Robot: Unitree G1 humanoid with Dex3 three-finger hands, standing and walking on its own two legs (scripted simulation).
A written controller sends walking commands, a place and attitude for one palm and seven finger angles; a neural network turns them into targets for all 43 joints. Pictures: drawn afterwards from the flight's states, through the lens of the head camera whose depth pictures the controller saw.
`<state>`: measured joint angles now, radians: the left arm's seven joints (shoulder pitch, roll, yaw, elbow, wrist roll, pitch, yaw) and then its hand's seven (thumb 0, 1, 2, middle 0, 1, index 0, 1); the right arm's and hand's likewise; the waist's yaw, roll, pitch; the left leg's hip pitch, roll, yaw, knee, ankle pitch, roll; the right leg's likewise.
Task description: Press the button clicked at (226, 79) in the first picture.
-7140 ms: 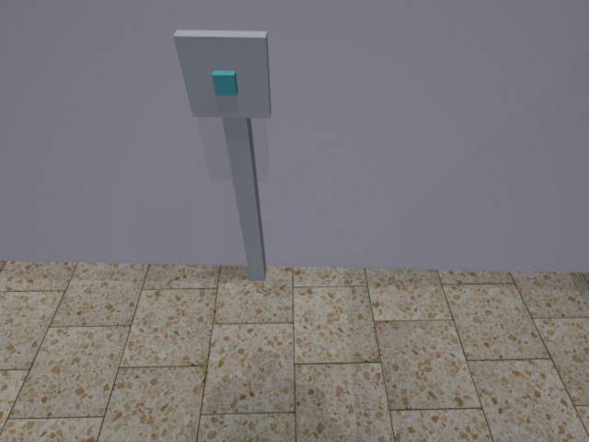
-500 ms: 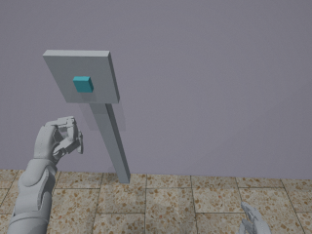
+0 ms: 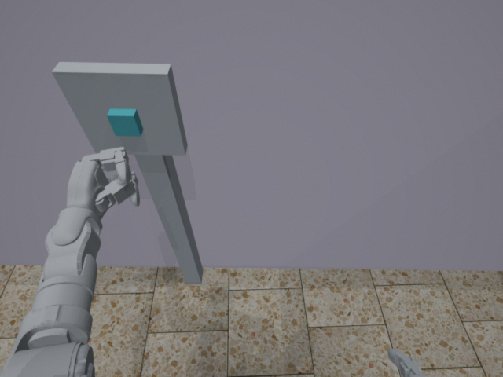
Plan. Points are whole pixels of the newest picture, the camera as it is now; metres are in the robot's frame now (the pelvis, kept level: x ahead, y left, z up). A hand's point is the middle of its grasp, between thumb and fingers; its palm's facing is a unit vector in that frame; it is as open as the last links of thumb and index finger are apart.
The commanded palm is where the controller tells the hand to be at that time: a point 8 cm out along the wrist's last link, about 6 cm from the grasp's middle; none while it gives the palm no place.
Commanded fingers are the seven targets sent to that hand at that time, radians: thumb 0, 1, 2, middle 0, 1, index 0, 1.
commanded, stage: aim a knuckle at the button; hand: left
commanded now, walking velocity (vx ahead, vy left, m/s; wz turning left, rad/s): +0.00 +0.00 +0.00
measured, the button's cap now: (126, 121) +0.51 +0.24 +0.12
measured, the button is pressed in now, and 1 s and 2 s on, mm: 0 0 11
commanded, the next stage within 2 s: press the button with the knuckle in 0.80 s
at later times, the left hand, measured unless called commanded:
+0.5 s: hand (132, 179) +0.40 +0.21 +0.09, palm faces +0.04 -1.00 -0.01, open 3.2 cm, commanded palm +0.38 +0.26 +0.09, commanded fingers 0.00 0.90 0.90 -1.30 -1.50 -1.30 -1.50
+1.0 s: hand (135, 178) +0.40 +0.20 +0.09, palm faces +0.03 -1.00 +0.00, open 3.2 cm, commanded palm +0.38 +0.25 +0.09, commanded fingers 0.00 0.90 0.90 -1.30 -1.50 -1.30 -1.50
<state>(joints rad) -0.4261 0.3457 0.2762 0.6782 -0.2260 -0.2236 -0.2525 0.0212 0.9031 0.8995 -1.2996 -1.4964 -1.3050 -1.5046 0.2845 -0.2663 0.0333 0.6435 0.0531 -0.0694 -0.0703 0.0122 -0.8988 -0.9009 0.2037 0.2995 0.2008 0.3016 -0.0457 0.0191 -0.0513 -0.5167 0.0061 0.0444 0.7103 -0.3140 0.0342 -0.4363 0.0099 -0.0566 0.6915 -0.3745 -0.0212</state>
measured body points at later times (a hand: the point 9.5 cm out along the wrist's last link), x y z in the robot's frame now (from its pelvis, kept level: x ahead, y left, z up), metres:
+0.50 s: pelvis +0.00 +0.00 +0.00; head +0.05 +0.00 +0.44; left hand +0.40 +0.26 +0.09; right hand +0.08 -0.26 -0.11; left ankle +0.03 +0.10 -0.72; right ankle -0.02 -0.11 -0.72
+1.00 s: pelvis +0.00 +0.00 -0.01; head +0.05 +0.00 +0.44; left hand +0.40 +0.25 +0.09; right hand +0.10 -0.27 -0.11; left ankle +0.03 +0.10 -0.72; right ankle -0.02 -0.11 -0.72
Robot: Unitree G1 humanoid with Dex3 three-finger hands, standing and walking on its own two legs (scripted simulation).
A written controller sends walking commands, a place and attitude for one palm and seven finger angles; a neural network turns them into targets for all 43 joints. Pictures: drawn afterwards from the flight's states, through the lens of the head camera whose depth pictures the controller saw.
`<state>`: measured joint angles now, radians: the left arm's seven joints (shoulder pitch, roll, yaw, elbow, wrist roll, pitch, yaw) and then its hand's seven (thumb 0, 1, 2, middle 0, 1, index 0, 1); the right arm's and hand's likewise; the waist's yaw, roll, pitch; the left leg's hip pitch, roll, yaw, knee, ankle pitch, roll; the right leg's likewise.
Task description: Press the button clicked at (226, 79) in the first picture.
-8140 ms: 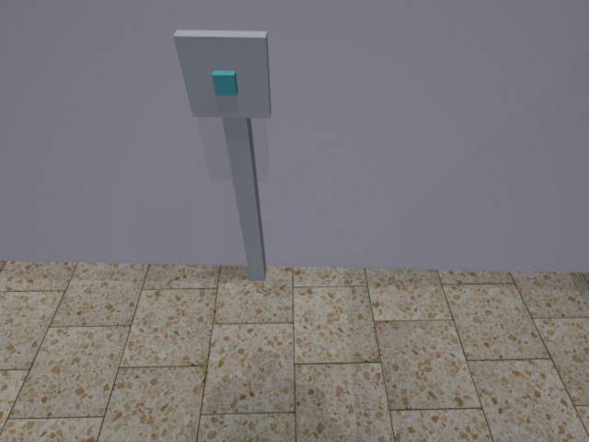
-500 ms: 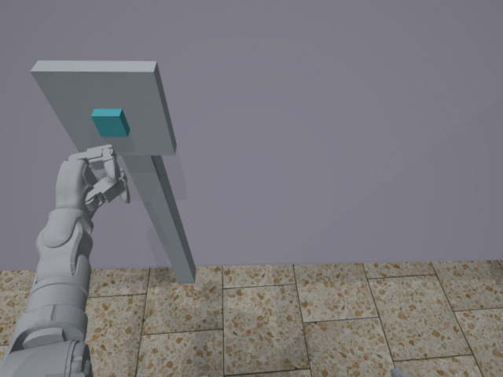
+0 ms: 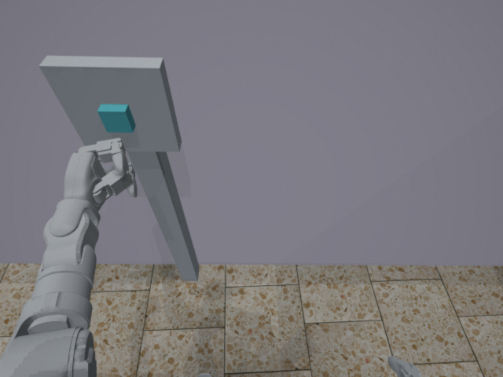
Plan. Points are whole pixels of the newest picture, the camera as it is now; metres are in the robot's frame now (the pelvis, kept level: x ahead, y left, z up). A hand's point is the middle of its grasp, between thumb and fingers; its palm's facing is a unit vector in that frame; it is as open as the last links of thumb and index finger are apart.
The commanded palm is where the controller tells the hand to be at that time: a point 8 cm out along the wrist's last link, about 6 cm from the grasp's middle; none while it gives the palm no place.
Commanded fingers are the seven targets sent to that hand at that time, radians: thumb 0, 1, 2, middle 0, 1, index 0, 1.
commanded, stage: press the button with the knuckle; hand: left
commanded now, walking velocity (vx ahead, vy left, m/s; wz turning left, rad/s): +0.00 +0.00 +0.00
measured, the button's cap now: (118, 117) +0.51 +0.24 +0.12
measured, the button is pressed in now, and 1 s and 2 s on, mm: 0 11 0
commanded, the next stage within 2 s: hold the button down briefly in 1.00 s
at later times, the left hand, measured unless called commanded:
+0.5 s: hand (133, 154) +0.45 +0.21 +0.10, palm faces +0.04 -1.00 +0.00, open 3.2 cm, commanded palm +0.42 +0.26 +0.09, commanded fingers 0.00 0.90 0.90 -1.30 -1.50 -1.30 -1.50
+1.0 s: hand (131, 146) +0.47 +0.22 +0.09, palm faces +0.01 -1.00 -0.01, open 3.1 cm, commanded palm +0.47 +0.26 +0.09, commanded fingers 0.00 0.90 0.90 -1.30 -1.50 -1.30 -1.50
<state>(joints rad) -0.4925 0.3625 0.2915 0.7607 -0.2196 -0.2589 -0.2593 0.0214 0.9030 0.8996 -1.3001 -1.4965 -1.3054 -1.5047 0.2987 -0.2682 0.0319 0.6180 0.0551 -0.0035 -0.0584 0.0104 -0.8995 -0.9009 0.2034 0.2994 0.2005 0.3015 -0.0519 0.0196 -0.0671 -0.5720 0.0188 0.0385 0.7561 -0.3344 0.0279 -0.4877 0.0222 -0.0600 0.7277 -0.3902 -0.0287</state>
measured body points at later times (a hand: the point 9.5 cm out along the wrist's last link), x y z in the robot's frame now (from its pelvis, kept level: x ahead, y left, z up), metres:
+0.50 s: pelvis +0.00 +0.00 +0.00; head +0.07 +0.01 +0.44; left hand +0.44 +0.26 +0.10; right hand +0.05 -0.27 -0.12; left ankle +0.02 +0.10 -0.71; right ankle -0.02 -0.10 -0.71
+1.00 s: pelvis -0.01 +0.01 -0.01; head +0.07 +0.02 +0.43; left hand +0.46 +0.27 +0.10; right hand +0.02 -0.26 -0.12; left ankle +0.02 +0.10 -0.71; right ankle -0.02 -0.10 -0.71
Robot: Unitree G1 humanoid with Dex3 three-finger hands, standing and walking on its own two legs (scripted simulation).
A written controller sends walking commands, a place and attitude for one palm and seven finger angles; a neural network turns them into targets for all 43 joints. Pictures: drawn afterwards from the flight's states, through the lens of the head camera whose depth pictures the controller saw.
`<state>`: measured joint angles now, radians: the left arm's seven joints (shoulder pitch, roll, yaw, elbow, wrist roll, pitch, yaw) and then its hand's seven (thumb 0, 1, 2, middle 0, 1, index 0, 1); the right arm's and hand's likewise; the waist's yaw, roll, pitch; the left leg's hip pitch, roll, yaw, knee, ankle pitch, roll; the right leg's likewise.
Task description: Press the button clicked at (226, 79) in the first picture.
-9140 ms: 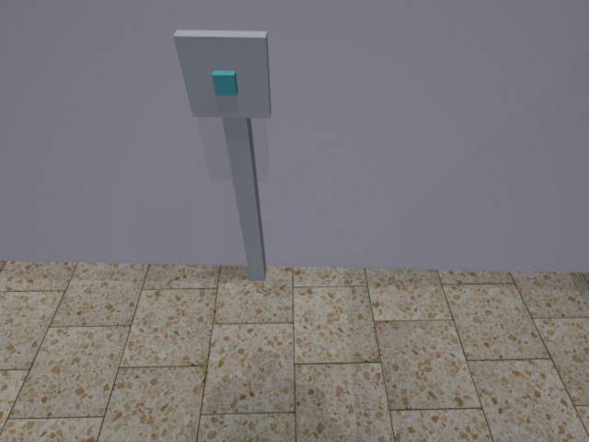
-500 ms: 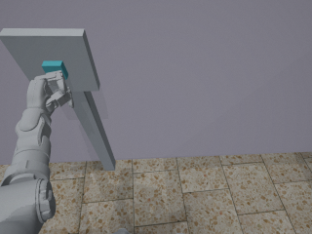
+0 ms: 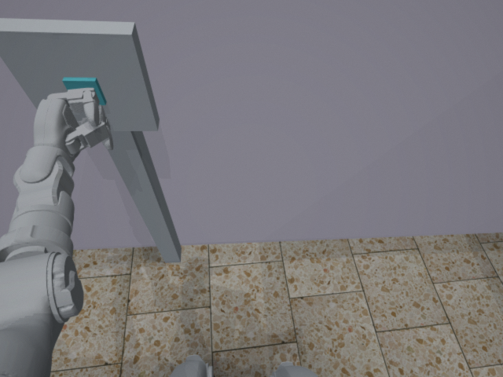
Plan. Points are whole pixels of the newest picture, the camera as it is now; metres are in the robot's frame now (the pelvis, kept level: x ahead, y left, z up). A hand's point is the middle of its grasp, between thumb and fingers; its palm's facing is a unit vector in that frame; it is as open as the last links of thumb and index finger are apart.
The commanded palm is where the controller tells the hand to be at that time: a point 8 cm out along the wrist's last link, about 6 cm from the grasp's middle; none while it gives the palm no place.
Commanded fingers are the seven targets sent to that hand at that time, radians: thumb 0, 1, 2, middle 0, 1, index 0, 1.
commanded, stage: hold the button down briefly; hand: left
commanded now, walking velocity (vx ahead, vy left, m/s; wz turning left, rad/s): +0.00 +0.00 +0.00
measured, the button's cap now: (86, 87) +0.53 +0.24 +0.14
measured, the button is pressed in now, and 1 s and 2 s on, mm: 11 0 0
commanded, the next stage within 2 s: pull the fist back off the button in 0.28 s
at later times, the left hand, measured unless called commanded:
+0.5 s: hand (102, 125) +0.48 +0.21 +0.11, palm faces +0.04 -1.00 -0.02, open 3.4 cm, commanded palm +0.47 +0.25 +0.11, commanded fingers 0.00 0.90 0.90 -1.30 -1.50 -1.30 -1.50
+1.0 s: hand (112, 143) +0.45 +0.20 +0.10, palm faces +0.03 -1.00 +0.00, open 3.2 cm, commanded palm +0.40 +0.25 +0.11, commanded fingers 0.00 0.90 0.90 -1.30 -1.50 -1.30 -1.50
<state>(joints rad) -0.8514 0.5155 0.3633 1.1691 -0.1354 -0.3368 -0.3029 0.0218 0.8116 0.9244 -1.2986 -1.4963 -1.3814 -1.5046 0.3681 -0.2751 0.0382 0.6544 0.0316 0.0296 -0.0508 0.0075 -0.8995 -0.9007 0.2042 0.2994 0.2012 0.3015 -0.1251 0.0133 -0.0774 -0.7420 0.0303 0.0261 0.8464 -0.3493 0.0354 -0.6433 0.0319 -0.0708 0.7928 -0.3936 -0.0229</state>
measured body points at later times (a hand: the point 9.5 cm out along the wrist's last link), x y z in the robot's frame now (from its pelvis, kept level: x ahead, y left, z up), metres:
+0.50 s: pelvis -0.02 +0.00 -0.01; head +0.07 +0.02 +0.43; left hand +0.47 +0.27 +0.11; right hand -0.02 -0.28 -0.11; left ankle +0.03 +0.10 -0.70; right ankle -0.01 -0.11 -0.70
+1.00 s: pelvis +0.01 +0.00 +0.01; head +0.07 +0.00 +0.45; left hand +0.44 +0.25 +0.11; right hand +0.08 -0.26 -0.11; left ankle +0.03 +0.10 -0.70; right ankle -0.01 -0.11 -0.70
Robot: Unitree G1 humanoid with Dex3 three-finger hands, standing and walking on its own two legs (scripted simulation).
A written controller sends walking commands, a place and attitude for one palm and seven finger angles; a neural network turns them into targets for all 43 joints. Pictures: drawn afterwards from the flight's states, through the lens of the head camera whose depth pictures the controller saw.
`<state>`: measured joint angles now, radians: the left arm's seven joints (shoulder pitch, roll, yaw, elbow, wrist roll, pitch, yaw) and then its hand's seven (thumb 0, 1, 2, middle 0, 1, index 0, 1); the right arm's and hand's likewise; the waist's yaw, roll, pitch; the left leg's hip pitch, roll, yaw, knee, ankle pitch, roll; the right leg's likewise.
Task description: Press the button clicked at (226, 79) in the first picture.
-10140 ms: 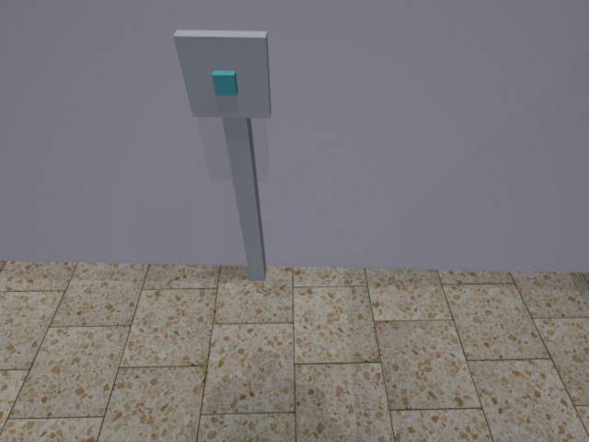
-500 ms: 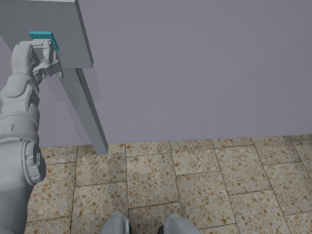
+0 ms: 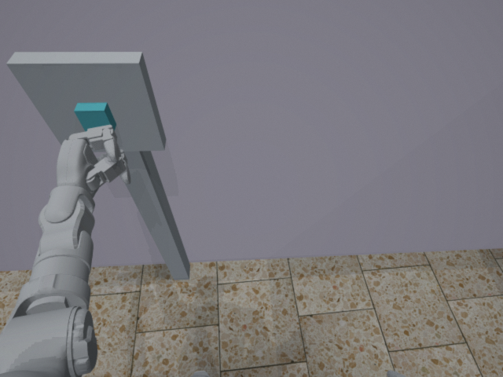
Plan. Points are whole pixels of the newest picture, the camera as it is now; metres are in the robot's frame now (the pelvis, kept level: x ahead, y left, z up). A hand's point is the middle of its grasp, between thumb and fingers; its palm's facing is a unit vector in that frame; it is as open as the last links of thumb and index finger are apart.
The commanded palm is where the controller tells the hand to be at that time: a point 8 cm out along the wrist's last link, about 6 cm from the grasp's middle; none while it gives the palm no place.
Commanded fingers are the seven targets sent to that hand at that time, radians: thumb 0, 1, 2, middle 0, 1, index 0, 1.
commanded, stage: pull the fist back off the button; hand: left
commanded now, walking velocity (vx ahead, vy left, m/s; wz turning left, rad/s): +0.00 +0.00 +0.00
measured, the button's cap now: (96, 116) +0.50 +0.25 +0.13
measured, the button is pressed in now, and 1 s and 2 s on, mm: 0 0 0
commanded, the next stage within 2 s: draw the hand back to the body in 0.40 s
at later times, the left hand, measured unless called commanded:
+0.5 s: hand (101, 201) +0.35 +0.21 +0.10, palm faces +0.06 -1.00 +0.00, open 3.2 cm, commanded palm +0.33 +0.27 +0.10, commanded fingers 0.00 0.90 0.90 -1.30 -1.50 -1.30 -1.50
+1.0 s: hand (66, 239) +0.27 +0.22 +0.14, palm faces +0.07 -1.00 -0.02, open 3.2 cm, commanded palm +0.24 +0.27 +0.15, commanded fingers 0.00 0.90 0.90 -1.30 -1.50 -1.30 -1.50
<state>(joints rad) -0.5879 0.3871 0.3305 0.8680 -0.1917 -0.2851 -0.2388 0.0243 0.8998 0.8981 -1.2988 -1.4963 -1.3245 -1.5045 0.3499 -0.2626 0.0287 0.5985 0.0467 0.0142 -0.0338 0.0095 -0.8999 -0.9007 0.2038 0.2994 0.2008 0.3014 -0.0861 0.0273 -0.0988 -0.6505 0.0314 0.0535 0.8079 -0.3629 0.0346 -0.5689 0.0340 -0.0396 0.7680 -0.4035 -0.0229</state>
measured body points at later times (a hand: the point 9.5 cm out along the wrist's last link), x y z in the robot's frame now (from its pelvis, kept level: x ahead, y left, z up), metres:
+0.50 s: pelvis +0.00 -0.01 +0.01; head +0.03 -0.01 +0.46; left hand +0.34 +0.27 +0.10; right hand +0.16 -0.25 -0.09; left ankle +0.02 +0.10 -0.71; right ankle -0.02 -0.11 -0.71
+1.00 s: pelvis -0.01 -0.01 +0.02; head -0.01 -0.02 +0.47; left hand +0.26 +0.27 +0.14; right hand +0.16 -0.24 -0.06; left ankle +0.02 +0.10 -0.71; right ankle -0.02 -0.11 -0.71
